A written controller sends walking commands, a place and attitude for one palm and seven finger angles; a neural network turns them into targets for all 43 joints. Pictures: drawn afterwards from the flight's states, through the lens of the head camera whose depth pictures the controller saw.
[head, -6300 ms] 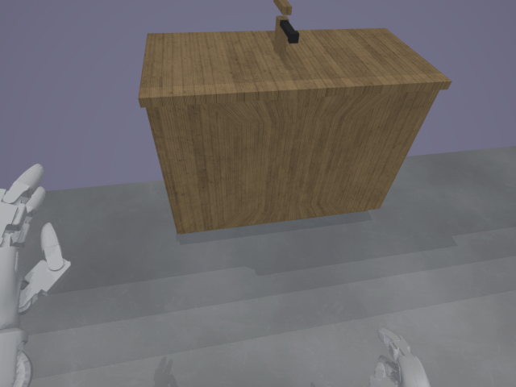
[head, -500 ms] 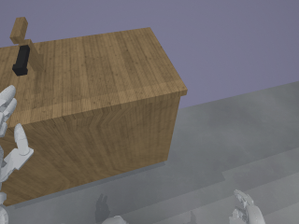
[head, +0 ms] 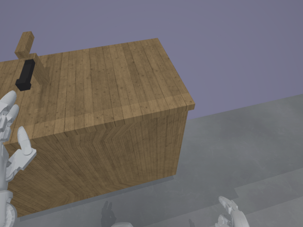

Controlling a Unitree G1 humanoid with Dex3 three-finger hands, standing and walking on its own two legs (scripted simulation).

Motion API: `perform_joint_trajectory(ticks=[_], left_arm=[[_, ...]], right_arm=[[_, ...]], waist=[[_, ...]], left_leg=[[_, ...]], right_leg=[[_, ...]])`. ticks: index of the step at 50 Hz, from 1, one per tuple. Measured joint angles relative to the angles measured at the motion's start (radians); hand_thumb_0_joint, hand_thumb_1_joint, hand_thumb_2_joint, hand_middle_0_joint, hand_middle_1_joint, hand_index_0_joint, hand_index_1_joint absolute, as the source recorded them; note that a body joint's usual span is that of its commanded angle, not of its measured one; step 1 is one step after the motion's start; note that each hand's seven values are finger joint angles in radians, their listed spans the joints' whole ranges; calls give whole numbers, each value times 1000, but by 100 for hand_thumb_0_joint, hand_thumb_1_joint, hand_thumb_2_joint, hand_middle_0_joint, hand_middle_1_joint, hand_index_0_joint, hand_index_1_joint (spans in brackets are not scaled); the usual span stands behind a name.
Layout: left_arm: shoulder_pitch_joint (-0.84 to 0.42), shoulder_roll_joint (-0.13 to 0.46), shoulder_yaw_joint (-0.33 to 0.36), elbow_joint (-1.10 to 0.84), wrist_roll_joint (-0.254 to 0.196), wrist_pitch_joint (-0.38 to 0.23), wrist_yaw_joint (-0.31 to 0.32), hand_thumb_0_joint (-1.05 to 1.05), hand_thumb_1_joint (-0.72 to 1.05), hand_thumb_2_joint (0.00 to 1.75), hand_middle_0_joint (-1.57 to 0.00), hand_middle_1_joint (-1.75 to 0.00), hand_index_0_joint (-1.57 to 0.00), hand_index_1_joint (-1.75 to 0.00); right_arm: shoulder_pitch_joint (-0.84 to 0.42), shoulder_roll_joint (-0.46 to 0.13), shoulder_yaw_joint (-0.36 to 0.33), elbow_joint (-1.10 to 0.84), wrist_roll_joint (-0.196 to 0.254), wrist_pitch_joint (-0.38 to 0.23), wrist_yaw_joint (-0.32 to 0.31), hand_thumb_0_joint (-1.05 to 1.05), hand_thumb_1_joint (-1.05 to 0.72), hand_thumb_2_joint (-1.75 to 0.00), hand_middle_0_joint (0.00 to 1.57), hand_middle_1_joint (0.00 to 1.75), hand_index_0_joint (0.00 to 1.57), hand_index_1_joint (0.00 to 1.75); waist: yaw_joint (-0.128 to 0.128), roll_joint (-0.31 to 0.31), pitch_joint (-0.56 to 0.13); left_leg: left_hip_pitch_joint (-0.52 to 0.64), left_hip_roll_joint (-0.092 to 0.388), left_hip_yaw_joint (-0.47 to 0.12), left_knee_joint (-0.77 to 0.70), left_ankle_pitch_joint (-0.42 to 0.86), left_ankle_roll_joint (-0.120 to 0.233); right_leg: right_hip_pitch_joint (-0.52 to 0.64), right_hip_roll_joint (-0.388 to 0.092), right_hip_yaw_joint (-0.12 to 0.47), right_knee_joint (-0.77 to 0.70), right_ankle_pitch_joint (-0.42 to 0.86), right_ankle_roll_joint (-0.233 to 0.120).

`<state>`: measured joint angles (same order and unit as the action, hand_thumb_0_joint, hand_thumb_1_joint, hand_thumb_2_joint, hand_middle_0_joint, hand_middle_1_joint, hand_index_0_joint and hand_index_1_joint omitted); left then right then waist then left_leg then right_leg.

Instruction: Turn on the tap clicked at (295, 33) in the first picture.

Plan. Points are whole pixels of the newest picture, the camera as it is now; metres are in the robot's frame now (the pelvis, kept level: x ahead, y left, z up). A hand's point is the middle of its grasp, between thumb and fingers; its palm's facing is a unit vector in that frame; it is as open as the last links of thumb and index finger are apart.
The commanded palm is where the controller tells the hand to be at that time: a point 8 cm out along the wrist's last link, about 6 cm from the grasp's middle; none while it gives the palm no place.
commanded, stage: come to a stop and stand still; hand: left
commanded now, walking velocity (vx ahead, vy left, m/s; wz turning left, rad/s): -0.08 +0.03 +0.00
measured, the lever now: (23, 84) +0.47 +0.43 +0.11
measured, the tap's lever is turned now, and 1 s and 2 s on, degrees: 0 0 0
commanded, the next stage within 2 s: look again from close up in 0.72 s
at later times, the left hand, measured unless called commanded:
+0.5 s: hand (23, 171) +0.18 +0.25 +0.16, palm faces +0.38 -0.85 -0.37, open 7.4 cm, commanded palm +0.13 +0.29 +0.18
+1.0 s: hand (15, 156) +0.21 +0.27 +0.17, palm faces +0.32 -0.85 -0.41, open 7.4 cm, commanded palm +0.14 +0.30 +0.18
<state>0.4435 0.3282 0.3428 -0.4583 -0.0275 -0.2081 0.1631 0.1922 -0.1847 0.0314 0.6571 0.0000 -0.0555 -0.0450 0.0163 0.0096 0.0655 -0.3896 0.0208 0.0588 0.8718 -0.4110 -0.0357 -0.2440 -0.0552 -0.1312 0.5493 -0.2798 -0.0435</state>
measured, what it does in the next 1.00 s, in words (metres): steps on the spot: left foot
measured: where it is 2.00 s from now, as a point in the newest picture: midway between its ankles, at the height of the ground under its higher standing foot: outside the picture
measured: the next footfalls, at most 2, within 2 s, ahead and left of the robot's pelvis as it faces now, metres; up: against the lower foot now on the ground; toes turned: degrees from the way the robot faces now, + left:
left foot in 0.12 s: +0.07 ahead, +0.13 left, +0.00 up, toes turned +1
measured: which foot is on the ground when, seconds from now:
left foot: up 0.00-0.10, down 0.12-1.00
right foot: down 0.00-1.00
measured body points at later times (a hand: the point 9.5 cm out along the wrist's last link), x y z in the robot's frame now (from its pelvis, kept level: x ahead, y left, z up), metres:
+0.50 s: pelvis -0.03 +0.01 +0.00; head -0.02 +0.01 +0.45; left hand +0.15 +0.29 +0.18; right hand +0.14 -0.20 -0.09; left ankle +0.03 +0.13 -0.74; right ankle -0.01 -0.09 -0.74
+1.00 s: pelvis -0.04 +0.03 +0.00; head -0.02 +0.04 +0.45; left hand +0.18 +0.31 +0.19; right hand +0.11 -0.21 -0.07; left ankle +0.03 +0.13 -0.74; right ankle -0.02 -0.09 -0.74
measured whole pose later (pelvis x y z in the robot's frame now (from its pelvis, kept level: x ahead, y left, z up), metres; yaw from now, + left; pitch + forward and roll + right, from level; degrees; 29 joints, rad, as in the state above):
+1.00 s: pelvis -0.04 +0.03 +0.00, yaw -4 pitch -2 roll -1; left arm 0.37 0.39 0.38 -0.39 -0.04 -0.22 0.08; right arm 0.23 -0.22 0.00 0.58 0.02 -0.14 0.00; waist 0.01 0.00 0.06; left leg -0.29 0.03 0.08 0.48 -0.16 0.02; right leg -0.23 0.01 -0.03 0.45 -0.20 -0.01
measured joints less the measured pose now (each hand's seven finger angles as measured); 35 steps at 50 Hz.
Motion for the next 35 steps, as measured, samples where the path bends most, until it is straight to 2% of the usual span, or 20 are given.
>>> perform_joint_trajectory(ticks=[3,6,7,10,13,15,18,22,27,35], left_arm=[[19,7,1,-16,6,3,3,1,88,90,-22,-31,-22,-30],[49,19,-6,-67,5,14,5,1,88,90,-22,-31,-22,-30],[50,29,-7,-79,4,15,5,1,88,90,-22,-31,-22,-30],[49,57,3,-78,1,11,2,1,88,90,-22,-31,-22,-30],[29,71,14,-71,3,7,2,1,88,90,-22,-31,-22,-30],[21,71,20,-70,2,4,6,1,88,90,-22,-31,-22,-30],[15,50,12,-60,1,5,4,1,88,90,-21,-31,-21,-30],[35,21,-13,-42,-13,23,-6,1,89,90,-21,-31,-21,-30],[35,5,-41,-17,-18,46,-9,1,88,90,-21,-31,-22,-30],[11,20,-19,13,-4,32,-2,1,88,90,-21,-31,-22,-30]], right_arm=[[-5,-21,-15,-29,-4,6,-10,2,-90,-90,21,30,20,30],[-5,-48,-38,-68,-4,10,-17,2,-90,-90,21,30,20,30],[-8,-48,-47,-70,-2,10,-22,2,-90,-90,20,30,20,30],[-9,-32,-53,-79,-1,9,-26,1,-90,-90,20,30,20,30],[-2,-16,-45,-91,-7,-20,-20,1,-90,-90,20,30,20,30],[-3,-4,-33,-92,-4,-36,-10,1,-90,-90,20,30,20,30],[-13,7,-14,-83,-1,-39,-1,1,-90,-90,20,30,20,30],[-6,16,3,-69,2,-22,2,1,-90,-90,20,30,20,30],[21,6,4,-42,-2,-4,-12,1,-90,-90,21,30,20,30],[53,-9,-2,-39,-2,-9,-23,2,-90,-90,20,30,20,30]], waist=[[-17,-14,10],[-25,-5,17],[-24,-12,21],[-7,-52,14],[-4,-51,7],[-2,-46,4],[-3,-14,12],[-1,13,-11],[-3,20,-31],[-11,4,-34]], left_leg=[[45,4,10,-155,57,1],[117,17,7,-335,214,7],[127,16,11,-347,204,18],[125,5,35,-343,176,44],[111,8,27,-355,192,49],[100,13,23,-355,201,45],[92,33,12,-343,206,36],[79,50,7,-338,213,25],[79,41,-4,-336,220,30],[92,31,-1,-390,256,35]], right_leg=[[7,-4,-2,-21,13,8],[-2,13,-8,4,1,20],[-6,11,-6,20,-7,24],[-21,7,31,47,-53,42],[-18,25,52,65,-116,50],[7,34,57,18,-87,53],[28,57,46,-45,35,32],[22,75,44,-58,33,12],[22,73,44,-52,36,14],[24,67,47,-84,62,21]])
